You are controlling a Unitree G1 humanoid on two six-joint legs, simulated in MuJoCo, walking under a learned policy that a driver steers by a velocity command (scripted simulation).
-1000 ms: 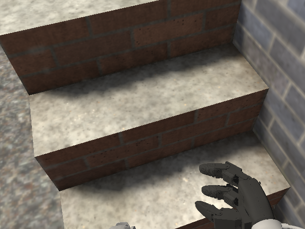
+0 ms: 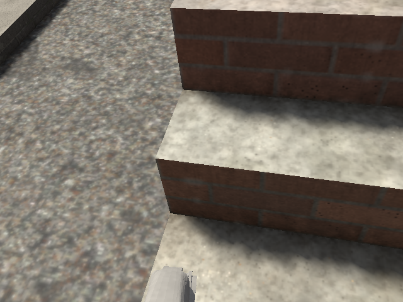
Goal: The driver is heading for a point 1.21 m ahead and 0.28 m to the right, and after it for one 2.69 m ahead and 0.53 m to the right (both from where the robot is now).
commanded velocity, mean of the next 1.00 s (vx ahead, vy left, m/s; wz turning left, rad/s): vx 0.32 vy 0.00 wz -0.34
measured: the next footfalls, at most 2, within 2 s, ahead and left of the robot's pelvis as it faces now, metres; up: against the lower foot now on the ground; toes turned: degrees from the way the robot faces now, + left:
left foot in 0.08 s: +0.23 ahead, +0.16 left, +0.22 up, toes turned +4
right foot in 0.60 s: +0.33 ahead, -0.19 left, +0.43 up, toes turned -22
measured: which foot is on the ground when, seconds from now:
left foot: up 0.00-0.06, down 0.08-0.62, up 0.64-1.00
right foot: down 0.00-0.14, up 0.16-0.58, down 0.60-1.00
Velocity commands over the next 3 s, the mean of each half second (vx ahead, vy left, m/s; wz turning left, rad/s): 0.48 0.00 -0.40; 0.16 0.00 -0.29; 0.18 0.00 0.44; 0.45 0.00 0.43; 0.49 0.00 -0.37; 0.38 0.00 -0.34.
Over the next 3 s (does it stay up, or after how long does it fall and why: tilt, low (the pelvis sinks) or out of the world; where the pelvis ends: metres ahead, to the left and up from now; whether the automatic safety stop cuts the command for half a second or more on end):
stays up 0.88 -0.20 0.93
